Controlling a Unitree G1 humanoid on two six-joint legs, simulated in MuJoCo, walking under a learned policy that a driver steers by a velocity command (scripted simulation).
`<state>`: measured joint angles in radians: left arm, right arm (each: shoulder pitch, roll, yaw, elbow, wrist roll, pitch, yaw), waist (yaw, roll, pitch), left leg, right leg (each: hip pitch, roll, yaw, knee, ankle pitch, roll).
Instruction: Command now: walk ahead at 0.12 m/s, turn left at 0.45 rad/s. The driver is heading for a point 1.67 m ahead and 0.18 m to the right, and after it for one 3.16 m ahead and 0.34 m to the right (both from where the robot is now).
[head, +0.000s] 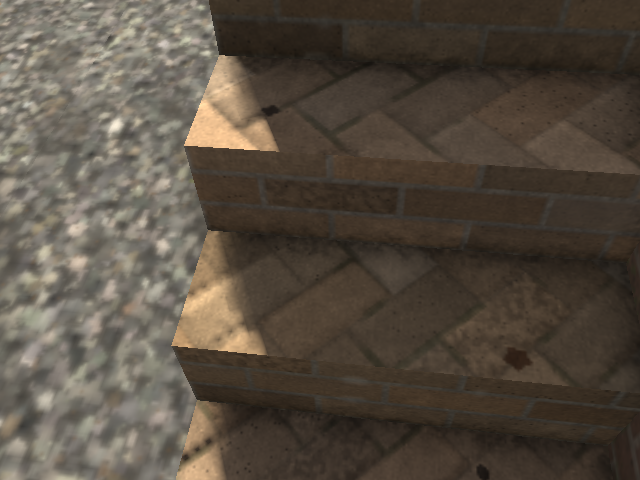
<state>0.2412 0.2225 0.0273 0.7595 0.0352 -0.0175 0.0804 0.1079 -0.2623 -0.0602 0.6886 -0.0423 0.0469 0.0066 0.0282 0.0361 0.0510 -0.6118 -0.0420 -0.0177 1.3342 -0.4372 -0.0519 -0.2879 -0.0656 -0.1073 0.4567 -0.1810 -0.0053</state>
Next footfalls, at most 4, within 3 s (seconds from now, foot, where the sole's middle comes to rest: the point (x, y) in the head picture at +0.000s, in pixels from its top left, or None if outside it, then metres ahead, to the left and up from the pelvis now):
0.14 left None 0.06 0.13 -0.78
0.42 right None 0.01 -0.10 -0.78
2.48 right None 0.12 -0.11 -0.78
2.98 left None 0.36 0.13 -0.57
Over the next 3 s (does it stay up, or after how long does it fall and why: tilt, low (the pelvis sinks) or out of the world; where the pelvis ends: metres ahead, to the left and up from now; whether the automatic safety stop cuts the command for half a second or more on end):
stays up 0.20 0.01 0.02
